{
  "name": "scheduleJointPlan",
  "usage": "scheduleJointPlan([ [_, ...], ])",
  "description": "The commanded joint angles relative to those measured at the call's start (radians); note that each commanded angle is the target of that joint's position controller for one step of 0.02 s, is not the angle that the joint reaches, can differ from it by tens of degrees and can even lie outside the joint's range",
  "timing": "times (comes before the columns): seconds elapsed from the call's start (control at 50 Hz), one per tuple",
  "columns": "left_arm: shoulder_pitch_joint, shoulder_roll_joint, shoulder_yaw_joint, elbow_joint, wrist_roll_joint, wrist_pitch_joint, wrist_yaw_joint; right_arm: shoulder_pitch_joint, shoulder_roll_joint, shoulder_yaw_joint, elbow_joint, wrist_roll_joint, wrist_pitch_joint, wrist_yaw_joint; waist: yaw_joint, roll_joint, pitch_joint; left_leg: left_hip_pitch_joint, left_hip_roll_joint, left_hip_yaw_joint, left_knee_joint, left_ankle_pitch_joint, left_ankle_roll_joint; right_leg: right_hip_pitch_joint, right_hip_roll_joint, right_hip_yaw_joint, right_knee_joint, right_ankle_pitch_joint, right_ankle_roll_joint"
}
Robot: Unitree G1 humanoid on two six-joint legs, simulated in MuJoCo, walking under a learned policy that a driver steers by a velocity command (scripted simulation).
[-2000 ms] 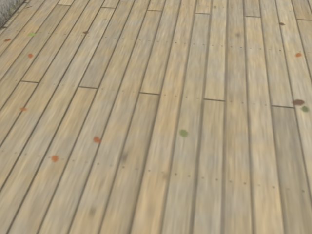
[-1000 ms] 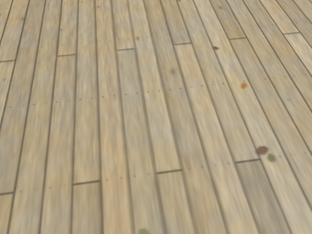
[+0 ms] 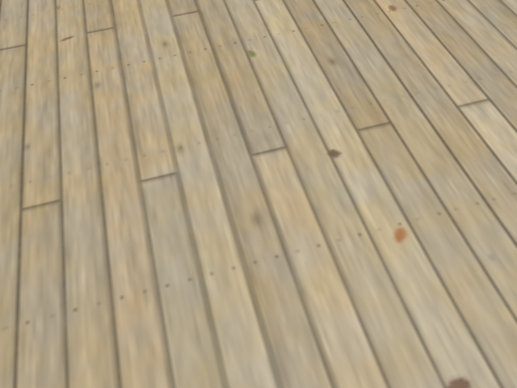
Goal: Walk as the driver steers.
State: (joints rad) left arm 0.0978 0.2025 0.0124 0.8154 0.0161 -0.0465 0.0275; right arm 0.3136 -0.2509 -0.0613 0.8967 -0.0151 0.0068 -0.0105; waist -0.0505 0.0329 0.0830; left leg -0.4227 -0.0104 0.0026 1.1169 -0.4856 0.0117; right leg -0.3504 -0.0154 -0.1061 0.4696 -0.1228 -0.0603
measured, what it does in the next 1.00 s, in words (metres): steps on the spot, turning left: left foot, then right foot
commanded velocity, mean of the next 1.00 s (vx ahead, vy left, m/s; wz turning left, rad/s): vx -0.04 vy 0.00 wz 0.36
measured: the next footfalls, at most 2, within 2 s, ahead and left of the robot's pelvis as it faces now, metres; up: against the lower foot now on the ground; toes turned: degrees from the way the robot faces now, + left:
left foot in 0.30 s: +0.04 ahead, +0.12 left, +0.00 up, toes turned +14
right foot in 0.80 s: -0.04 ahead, -0.11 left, +0.00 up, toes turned +23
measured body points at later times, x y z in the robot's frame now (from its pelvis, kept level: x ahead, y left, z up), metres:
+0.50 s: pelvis -0.02 +0.03 +0.01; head +0.01 +0.07 +0.45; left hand +0.01 +0.32 -0.14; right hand +0.19 -0.21 -0.09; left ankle +0.00 +0.11 -0.74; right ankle +0.00 -0.11 -0.64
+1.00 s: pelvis -0.08 -0.04 +0.01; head -0.07 -0.06 +0.46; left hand -0.12 +0.23 -0.11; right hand +0.08 -0.27 -0.13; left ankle -0.16 +0.07 -0.68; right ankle -0.07 -0.13 -0.74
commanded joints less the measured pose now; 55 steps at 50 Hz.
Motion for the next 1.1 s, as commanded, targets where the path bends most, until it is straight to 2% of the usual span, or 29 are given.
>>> scheduleJointPlan([
  [0.02,0.054,0.119,0.032,-0.037,0.004,-0.004,0.015,0.126,-0.048,-0.024,-0.034,-0.011,0.036,0.008,-0.002,-0.144,-0.154,-0.005,0.03,-0.001,0.069,0.064,-0.027,0.089,-0.276,0.146,-0.186,0.436,-0.166],
  [0.1,0.045,0.129,0.04,-0.034,0.013,0.003,0.015,0.038,-0.042,-0.022,-0.084,-0.014,0.062,0.02,0.005,-0.166,-0.136,-0.018,0.059,0.016,-0.1,0.133,-0.025,0.064,-0.276,0.086,-0.218,0.157,-0.161],
  [0.16,0.059,0.16,0.052,-0.032,0.017,0.017,0.008,-0.032,-0.049,-0.016,-0.127,-0.011,0.071,0.037,0.031,-0.173,-0.143,0.043,0.055,0.048,-0.24,0.132,-0.011,0.063,-0.292,0.064,-0.21,0.034,-0.153],
  [0.22,0.081,0.193,0.067,-0.026,0.017,0.035,0.001,-0.068,-0.066,-0.018,-0.165,-0.005,0.069,0.041,0.046,-0.169,-0.143,0.084,0.044,0.074,-0.341,0.083,0.008,0.096,-0.328,0.065,-0.158,0.041,-0.14],
  [0.26,0.073,0.211,0.076,-0.023,0.005,0.051,0.002,-0.034,-0.06,-0.016,-0.17,-0.004,0.057,0.039,0.017,-0.148,-0.145,0.165,0.027,0.089,-0.504,0.154,0.029,0.099,-0.32,0.025,-0.048,0.148,-0.096],
  [0.28,0.107,0.205,0.079,-0.01,0.007,0.061,0.001,-0.011,-0.075,-0.019,-0.165,-0.006,0.043,0.036,0.013,-0.088,-0.14,0.218,0.025,0.049,-0.633,0.251,0.045,0.072,-0.287,-0.013,0.043,0.104,-0.036],
  [0.3,0.168,0.164,0.075,-0.012,0.007,0.075,-0.007,-0.015,-0.168,-0.037,-0.178,-0.015,0.028,0.026,0.038,0.145,-0.112,0.243,0.195,-0.207,-0.813,0.419,0.079,-0.031,-0.175,-0.098,0.262,-0.136,0.045],
  [0.32,0.111,0.106,0.058,-0.077,-0.004,0.092,0.006,-0.011,-0.313,-0.069,-0.201,-0.021,0.027,0.023,0.02,0.331,-0.062,0.23,0.431,-0.508,-0.827,0.895,0.239,-0.254,0.015,-0.062,0.444,-0.535,0.101],
  [0.34,0.047,0.129,0.057,-0.083,0.009,0.112,0.012,0.054,-0.297,-0.078,-0.184,-0.015,0.032,0.011,-0.029,0.19,-0.104,0.203,0.424,-0.448,-0.802,0.959,0.308,-0.229,-0.003,0.071,0.634,-0.54,0.101],
  [0.36,0.053,0.122,0.059,-0.078,-0.005,0.12,0.007,-0.011,-0.247,-0.061,-0.189,-0.011,0.039,0.003,0.017,0.123,-0.093,0.179,0.346,-0.346,-0.779,0.908,0.286,-0.225,-0.003,0.116,0.697,-0.449,0.091],
  [0.38,0.08,0.126,0.062,-0.062,-0.015,0.114,0.004,-0.105,-0.212,-0.051,-0.206,-0.008,0.048,-0.002,0.063,0.091,-0.074,0.168,0.263,-0.269,-0.765,0.83,0.232,-0.225,-0.003,0.135,0.694,-0.357,0.08],
  [0.42,0.119,0.166,0.075,-0.045,0.01,0.106,0.001,-0.177,-0.164,-0.038,-0.237,0.008,0.054,-0.003,0.08,0.095,-0.129,0.223,0.203,-0.228,-0.736,0.884,0.202,-0.217,0.025,0.125,0.744,-0.282,0.079],
  [0.44,0.12,0.165,0.077,-0.048,0.012,0.107,-0.001,-0.164,-0.158,-0.036,-0.239,0.012,0.053,0.0,0.073,0.076,-0.155,0.248,0.205,-0.236,-0.728,0.908,0.206,-0.215,0.035,0.127,0.769,-0.276,0.083],
  [0.48,0.114,0.148,0.073,-0.06,0.003,0.113,0.0,-0.135,-0.167,-0.04,-0.234,0.014,0.048,0.0,0.058,0.054,-0.173,0.308,0.217,-0.261,-0.722,0.919,0.218,-0.235,0.04,0.136,0.764,-0.276,0.091],
  [0.56,0.106,0.137,0.066,-0.072,-0.008,0.132,0.009,-0.111,-0.157,-0.034,-0.225,0.002,0.046,-0.008,0.027,0.092,-0.176,0.352,0.23,-0.311,-0.745,0.823,0.224,-0.202,0.042,0.138,0.634,-0.316,0.092],
  [0.6,0.112,0.137,0.064,-0.073,-0.011,0.137,0.009,-0.115,-0.16,-0.031,-0.22,-0.004,0.049,-0.007,0.02,0.106,-0.176,0.339,0.231,-0.334,-0.765,0.74,0.219,-0.148,0.046,0.137,0.555,-0.342,0.085],
  [0.7,0.173,0.143,0.064,-0.053,-0.019,0.13,0.001,-0.16,-0.171,-0.03,-0.2,-0.014,0.062,0.008,0.019,0.151,-0.162,0.226,0.191,-0.378,-0.862,0.274,0.178,0.065,0.069,0.109,0.266,-0.361,0.045],
  [0.76,0.286,0.121,0.062,-0.004,-0.017,0.11,0.008,-0.16,-0.173,-0.032,-0.169,0.003,0.07,0.007,0.064,0.114,-0.134,0.129,0.157,-0.378,-0.863,0.145,0.122,0.235,0.082,0.077,-0.06,-0.213,-0.005],
  [0.78,0.279,0.137,0.062,-0.003,-0.008,0.099,0.015,-0.138,-0.154,-0.029,-0.16,0.005,0.065,0.005,0.056,0.048,-0.103,0.066,0.105,-0.339,-0.814,0.094,0.071,0.268,0.039,0.141,-0.176,-0.191,-0.026],
  [0.8,0.247,0.203,0.07,-0.031,0.009,0.087,0.018,-0.08,-0.108,-0.02,-0.15,0.011,0.06,0.004,0.031,-0.151,-0.126,-0.015,0.004,-0.225,-0.595,0.023,0.022,0.292,-0.183,0.404,-0.276,-0.341,-0.069],
  [0.82,0.139,0.267,0.079,-0.071,0.013,0.082,0.009,-0.171,-0.133,-0.033,-0.17,-0.001,0.052,-0.006,0.064,-0.254,-0.023,-0.059,-0.15,-0.095,-0.429,-0.035,-0.005,0.017,-0.359,0.572,-0.339,-0.34,-0.165],
  [0.84,0.118,0.234,0.074,-0.061,0.027,0.074,0.007,-0.212,-0.142,-0.038,-0.166,-0.014,0.052,-0.007,0.066,-0.185,0.016,0.03,-0.116,-0.175,-0.239,0.008,-0.001,-0.106,-0.327,0.523,-0.336,-0.302,-0.193],
  [0.86,0.032,0.183,0.058,-0.065,0.018,0.064,0.009,-0.161,-0.131,-0.04,-0.139,-0.007,0.051,0.002,-0.001,-0.151,0.017,0.051,-0.133,-0.189,-0.143,0.082,0.009,-0.106,-0.242,0.42,-0.311,-0.217,-0.154],
  [0.88,-0.002,0.155,0.05,-0.072,0.017,0.058,0.006,-0.091,-0.123,-0.039,-0.1,-0.006,0.05,0.008,-0.025,-0.159,-0.013,0.06,-0.124,-0.178,-0.111,0.137,0.006,-0.056,-0.182,0.348,-0.305,-0.237,-0.112],
  [0.9,0.02,0.148,0.049,-0.063,0.012,0.051,0.006,-0.054,-0.121,-0.038,-0.074,-0.014,0.049,0.012,-0.015,-0.2,-0.034,0.024,-0.112,-0.153,-0.089,0.155,0.001,0.03,-0.161,0.335,-0.315,-0.295,-0.102],
  [0.94,0.127,0.156,0.056,-0.021,-0.001,0.049,0.002,-0.069,-0.119,-0.033,-0.06,-0.029,0.037,0.018,0.041,-0.206,-0.02,-0.116,-0.086,-0.107,-0.126,0.129,-0.017,0.228,-0.166,0.381,-0.335,-0.407,-0.12],
  [1.0,0.249,0.176,0.068,0.037,-0.006,0.042,0.006,-0.177,-0.098,-0.02,-0.082,-0.026,0.023,0.02,0.112,-0.16,0.01,-0.211,-0.025,-0.027,-0.261,0.109,-0.044,0.402,-0.205,0.431,-0.34,-0.404,-0.151],
  [1.04,0.288,0.187,0.074,0.064,0.0,0.034,0.004,-0.2,-0.081,-0.012,-0.084,-0.02,0.011,0.024,0.131,-0.167,0.009,-0.168,-0.014,0.004,-0.347,0.085,-0.045,0.408,-0.206,0.425,-0.336,-0.384,-0.161],
  [1.1,0.297,0.199,0.081,0.086,0.005,0.025,-0.004,-0.196,-0.074,-0.006,-0.08,-0.013,-0.004,0.028,0.128,-0.176,0.012,-0.066,-0.015,0.029,-0.459,0.036,-0.018,0.341,-0.209,0.421,-0.338,-0.398,-0.178],
])
Over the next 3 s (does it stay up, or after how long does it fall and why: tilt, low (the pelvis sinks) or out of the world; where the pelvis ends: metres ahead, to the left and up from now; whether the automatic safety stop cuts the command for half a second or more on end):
stays up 0.82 0.28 0.00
